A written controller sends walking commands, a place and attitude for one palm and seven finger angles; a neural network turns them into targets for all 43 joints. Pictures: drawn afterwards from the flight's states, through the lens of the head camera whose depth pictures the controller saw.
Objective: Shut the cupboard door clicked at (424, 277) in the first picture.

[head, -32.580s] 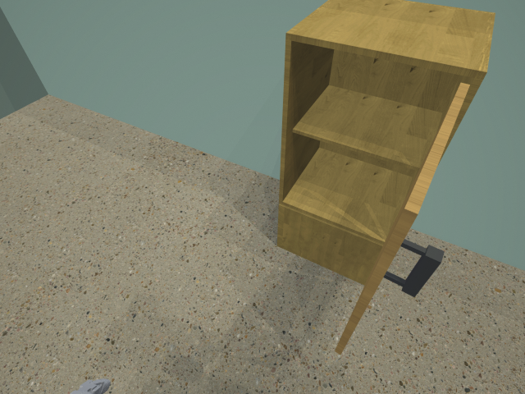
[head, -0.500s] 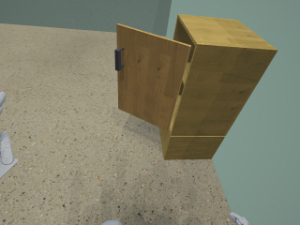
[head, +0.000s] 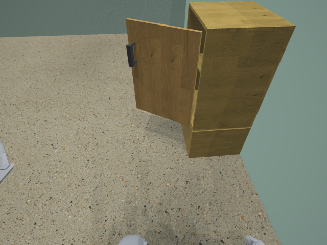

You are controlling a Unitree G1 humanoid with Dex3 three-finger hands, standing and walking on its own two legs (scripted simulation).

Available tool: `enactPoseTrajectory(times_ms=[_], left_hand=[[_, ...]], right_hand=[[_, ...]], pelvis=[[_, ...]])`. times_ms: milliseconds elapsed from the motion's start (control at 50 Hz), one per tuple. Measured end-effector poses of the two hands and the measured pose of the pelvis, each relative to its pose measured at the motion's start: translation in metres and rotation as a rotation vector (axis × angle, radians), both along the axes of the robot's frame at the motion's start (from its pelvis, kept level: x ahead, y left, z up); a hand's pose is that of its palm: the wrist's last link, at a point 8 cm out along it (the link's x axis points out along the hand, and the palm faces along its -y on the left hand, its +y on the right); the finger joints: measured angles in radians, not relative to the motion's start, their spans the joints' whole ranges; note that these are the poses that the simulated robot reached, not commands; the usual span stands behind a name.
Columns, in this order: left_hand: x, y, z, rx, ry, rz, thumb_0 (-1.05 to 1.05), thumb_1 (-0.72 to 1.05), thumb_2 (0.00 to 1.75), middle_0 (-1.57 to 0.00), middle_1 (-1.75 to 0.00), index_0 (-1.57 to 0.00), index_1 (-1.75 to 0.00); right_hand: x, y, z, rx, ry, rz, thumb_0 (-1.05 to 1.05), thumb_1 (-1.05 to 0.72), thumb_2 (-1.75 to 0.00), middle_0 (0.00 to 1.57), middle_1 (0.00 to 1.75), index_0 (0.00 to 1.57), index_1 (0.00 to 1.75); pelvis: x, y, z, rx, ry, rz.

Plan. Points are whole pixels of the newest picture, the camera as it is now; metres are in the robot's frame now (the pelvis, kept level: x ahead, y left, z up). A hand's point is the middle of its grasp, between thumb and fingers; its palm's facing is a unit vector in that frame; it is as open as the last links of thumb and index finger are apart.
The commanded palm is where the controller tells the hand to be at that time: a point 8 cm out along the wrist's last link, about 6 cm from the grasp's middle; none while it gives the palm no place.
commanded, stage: stop stepping back and stand still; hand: left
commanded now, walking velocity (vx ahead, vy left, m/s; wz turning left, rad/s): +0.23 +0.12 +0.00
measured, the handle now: (132, 54) +1.05 +0.26 -0.01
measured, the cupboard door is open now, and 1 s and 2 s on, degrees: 58 58 58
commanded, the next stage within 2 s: let the arm hang, fingers relaxed in 0.94 s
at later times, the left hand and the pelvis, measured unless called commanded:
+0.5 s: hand (29, 147) +0.24 +0.28 +0.18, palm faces +0.45 -0.72 -0.53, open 7.4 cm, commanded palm +0.18 +0.32 +0.19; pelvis +0.04 +0.02 +0.00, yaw +1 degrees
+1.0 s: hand (31, 145) +0.26 +0.30 +0.16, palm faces +0.38 -0.79 -0.49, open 7.4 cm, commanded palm +0.20 +0.34 +0.19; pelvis +0.06 +0.04 +0.01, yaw -1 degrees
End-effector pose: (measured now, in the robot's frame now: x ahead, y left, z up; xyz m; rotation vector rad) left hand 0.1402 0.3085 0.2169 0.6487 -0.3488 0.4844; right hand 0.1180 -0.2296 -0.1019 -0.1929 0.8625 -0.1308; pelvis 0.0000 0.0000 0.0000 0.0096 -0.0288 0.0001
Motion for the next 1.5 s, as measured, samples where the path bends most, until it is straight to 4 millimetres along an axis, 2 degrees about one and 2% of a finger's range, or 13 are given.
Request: enactPoseTrajectory(times_ms=[140, 220, 340, 420, 640, 840, 1040, 1080, 1160, 1220, 1300, 1380, 1500], left_hand=[[0.007, 0.002, -0.035, -0.17, 0.105, 0.04, 0.02, 0.89, 0.9, -0.21, -0.3, -0.21, -0.3], [0.021, -0.005, -0.037, -0.189, 0.054, -0.039, 0.02, 0.89, 0.9, -0.21, -0.3, -0.21, -0.3], [0.042, 0.0, -0.008, -0.029, -0.033, -0.103, 0.02, 0.88, 0.9, -0.22, -0.3, -0.21, -0.3], [0.051, 0.002, 0.002, 0.038, 0.017, -0.069, 0.02, 0.89, 0.9, -0.21, -0.3, -0.21, -0.3], [0.059, 0.021, -0.044, -0.124, 0.173, -0.009, 0.02, 0.89, 0.9, -0.22, -0.3, -0.22, -0.3], [0.085, 0.026, -0.015, -0.076, 0.058, -0.079, 0.02, 0.89, 0.9, -0.21, -0.3, -0.21, -0.3], [0.077, 0.034, -0.042, -0.141, 0.205, -0.069, 0.02, 0.89, 0.9, -0.21, -0.3, -0.21, -0.3], [0.08, 0.037, -0.067, -0.165, 0.285, -0.076, 0.01, 0.89, 0.9, -0.21, -0.3, -0.21, -0.3], [0.074, 0.037, -0.179, -0.359, 0.726, -0.013, 0.01, 0.9, 0.9, -0.2, -0.3, -0.2, -0.3], [0.038, 0.014, -0.257, -0.487, 1.057, 0.012, 0.01, 0.9, 0.9, -0.2, -0.3, -0.2, -0.3], [-0.028, -0.028, -0.327, -0.655, 1.361, 0.021, 0.02, 0.91, 0.9, -0.2, -0.3, -0.2, -0.3], [-0.08, -0.034, -0.353, -0.76, 1.476, 0.125, 0.0, 0.98, 0.9, -0.21, -0.3, -0.21, -0.3], [-0.139, -0.025, -0.354, -0.786, 1.618, 0.231, 0.0, 0.96, 0.9, -0.21, -0.3, -0.21, -0.3]], right_hand=[[0.017, -0.023, 0.026, -0.079, -0.078, -0.022, 0.01, -0.9, -0.89, 0.2, 0.3, 0.2, 0.3], [0.031, -0.024, 0.037, -0.148, -0.114, -0.014, 0.01, -0.9, -0.89, 0.2, 0.3, 0.2, 0.3], [0.054, -0.004, 0.038, -0.104, -0.177, -0.029, 0.01, -0.9, -0.9, 0.19, 0.29, 0.2, 0.3], [0.062, 0.013, 0.024, -0.003, -0.171, -0.012, 0.01, -0.9, -0.9, 0.2, 0.29, 0.2, 0.3], [0.065, 0.03, 0.007, -0.013, -0.019, 0.008, 0.01, -0.9, -0.89, 0.2, 0.3, 0.2, 0.3], [0.097, 0.041, 0.036, -0.018, -0.142, 0.005, 0.01, -0.9, -0.89, 0.2, 0.3, 0.2, 0.3], [0.089, 0.037, 0.039, -0.034, -0.132, -0.035, 0.01, -0.9, -0.89, 0.2, 0.3, 0.2, 0.3], [0.086, 0.035, 0.031, -0.024, -0.116, 0.017, 0.01, -0.9, -0.89, 0.2, 0.3, 0.2, 0.3], [0.074, 0.028, 0.006, -0.019, -0.028, 0.062, 0.01, -0.9, -0.89, 0.2, 0.3, 0.2, 0.3], [0.054, 0.026, -0.006, -0.016, 0.038, 0.044, 0.01, -0.9, -0.89, 0.2, 0.29, 0.2, 0.3], [0.011, 0.027, -0.012, -0.026, 0.182, 0.023, 0.01, -0.91, -0.89, 0.2, 0.29, 0.2, 0.3], [-0.039, 0.031, -0.014, -0.036, 0.356, 0.005, 0.01, -0.91, -0.89, 0.2, 0.29, 0.2, 0.3], [-0.092, 0.039, -0.021, -0.012, 0.509, -0.055, 0.01, -0.91, -0.89, 0.2, 0.29, 0.2, 0.3]], pelvis=[[0.003, 0.004, 0.011, 0.03, 0.011, 0.019], [0.011, 0.01, 0.005, 0.012, 0.013, 0.026], [0.02, 0.013, -0.003, 0.019, 0.007, 0.012], [0.03, 0.011, -0.003, -0.008, 0.011, 0.02], [0.052, 0.029, 0.0, -0.007, 0.001, 0.015], [0.058, 0.036, 0.007, -0.021, 0.035, -0.005], [0.056, 0.043, 0.008, -0.026, 0.042, -0.015], [0.052, 0.046, 0.006, -0.028, 0.044, 0.001], [0.039, 0.056, 0.0, -0.025, 0.043, 0.008], [0.032, 0.057, -0.001, -0.018, 0.033, 0.005], [0.027, 0.053, 0.0, -0.01, 0.019, 0.007], [0.022, 0.047, 0.004, -0.018, 0.011, 0.019], [0.019, 0.048, 0.008, -0.03, 0.001, 0.022]])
